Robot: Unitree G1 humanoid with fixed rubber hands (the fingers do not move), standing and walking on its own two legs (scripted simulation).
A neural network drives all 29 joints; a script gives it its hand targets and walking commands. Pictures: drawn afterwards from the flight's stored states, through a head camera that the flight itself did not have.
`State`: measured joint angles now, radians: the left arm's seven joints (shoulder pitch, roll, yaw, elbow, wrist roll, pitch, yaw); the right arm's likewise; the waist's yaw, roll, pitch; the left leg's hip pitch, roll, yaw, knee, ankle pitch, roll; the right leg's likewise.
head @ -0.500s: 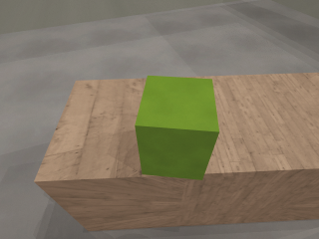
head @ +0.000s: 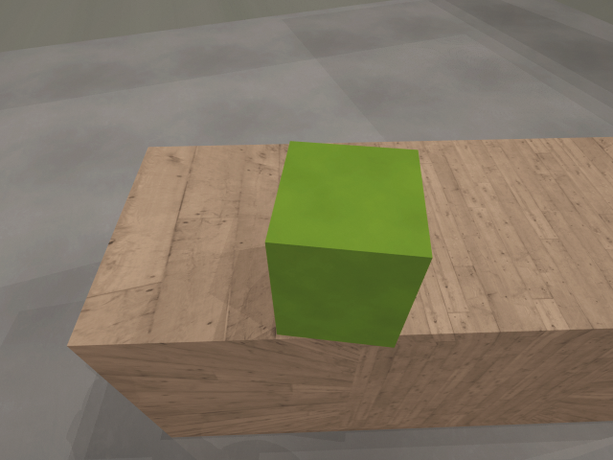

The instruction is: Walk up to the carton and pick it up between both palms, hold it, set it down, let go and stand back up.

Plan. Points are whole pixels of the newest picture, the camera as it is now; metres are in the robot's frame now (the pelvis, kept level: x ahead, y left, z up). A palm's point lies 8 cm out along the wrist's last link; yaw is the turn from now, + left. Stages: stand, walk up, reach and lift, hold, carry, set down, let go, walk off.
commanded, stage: stand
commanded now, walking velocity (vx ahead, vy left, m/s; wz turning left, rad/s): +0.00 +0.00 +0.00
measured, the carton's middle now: (343, 247) +0.43 -0.02 +0.00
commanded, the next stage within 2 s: none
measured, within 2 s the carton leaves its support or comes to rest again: neither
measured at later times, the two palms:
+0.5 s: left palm out of the picture -0.03 +0.21 -0.15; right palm out of the picture +0.00 -0.22 -0.14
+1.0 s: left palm out of the picture -0.03 +0.19 -0.15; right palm out of the picture +0.02 -0.23 -0.14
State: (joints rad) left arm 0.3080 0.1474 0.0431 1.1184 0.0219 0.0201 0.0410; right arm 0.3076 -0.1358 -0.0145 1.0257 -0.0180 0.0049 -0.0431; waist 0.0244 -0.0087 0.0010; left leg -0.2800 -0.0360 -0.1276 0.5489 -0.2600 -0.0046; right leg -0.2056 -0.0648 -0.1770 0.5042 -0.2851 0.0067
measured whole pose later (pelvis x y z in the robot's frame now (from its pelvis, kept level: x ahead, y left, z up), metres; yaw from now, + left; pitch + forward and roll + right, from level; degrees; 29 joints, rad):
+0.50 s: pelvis +0.00 +0.00 +0.00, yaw +0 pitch -1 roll -1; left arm 0.30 0.13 0.04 1.13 0.02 0.03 0.04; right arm 0.31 -0.12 0.00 1.07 -0.02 0.01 -0.04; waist 0.02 -0.01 0.01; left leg -0.27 -0.03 -0.13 0.54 -0.25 -0.01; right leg -0.20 -0.06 -0.18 0.50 -0.28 0.00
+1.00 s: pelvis +0.01 -0.01 +0.00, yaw +1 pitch +0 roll -1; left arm 0.33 0.12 0.05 1.12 0.02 0.02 0.05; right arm 0.27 -0.13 -0.01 1.09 -0.02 0.01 -0.05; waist 0.02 -0.01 0.02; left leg -0.27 -0.03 -0.16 0.56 -0.28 -0.03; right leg -0.18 -0.05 -0.21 0.51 -0.31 -0.01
